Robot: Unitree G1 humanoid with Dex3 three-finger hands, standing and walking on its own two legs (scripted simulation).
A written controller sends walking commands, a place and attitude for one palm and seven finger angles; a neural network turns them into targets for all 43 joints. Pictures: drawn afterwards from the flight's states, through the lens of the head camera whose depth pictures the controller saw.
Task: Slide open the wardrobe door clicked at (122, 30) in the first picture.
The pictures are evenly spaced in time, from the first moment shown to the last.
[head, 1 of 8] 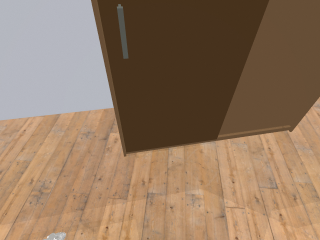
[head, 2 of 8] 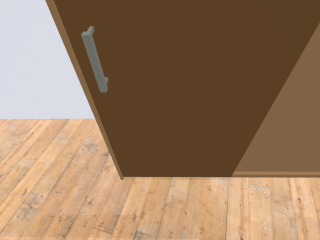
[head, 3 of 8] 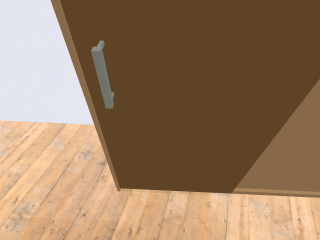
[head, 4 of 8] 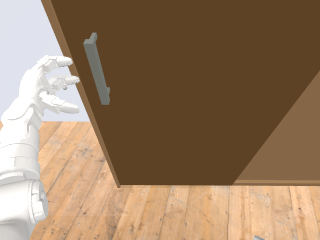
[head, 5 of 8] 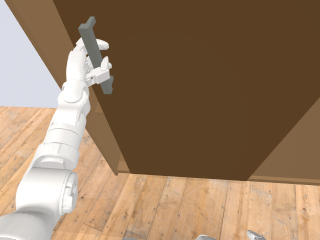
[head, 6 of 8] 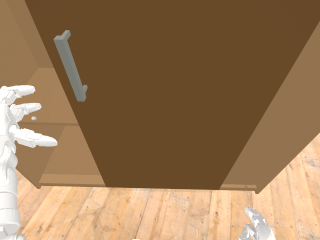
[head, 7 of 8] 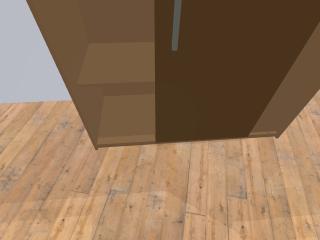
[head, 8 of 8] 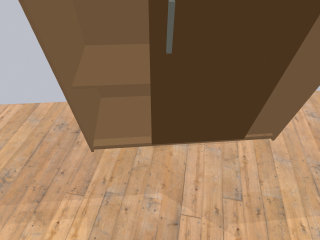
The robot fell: no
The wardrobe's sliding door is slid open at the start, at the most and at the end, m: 0.00 0.44 0.43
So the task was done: yes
